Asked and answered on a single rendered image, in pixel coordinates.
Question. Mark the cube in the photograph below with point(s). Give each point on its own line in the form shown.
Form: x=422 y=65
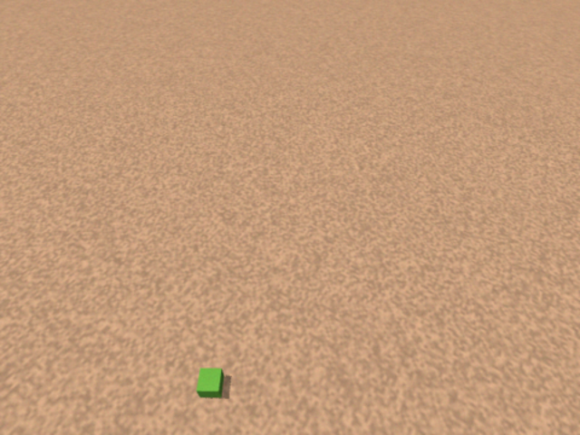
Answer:
x=210 y=382

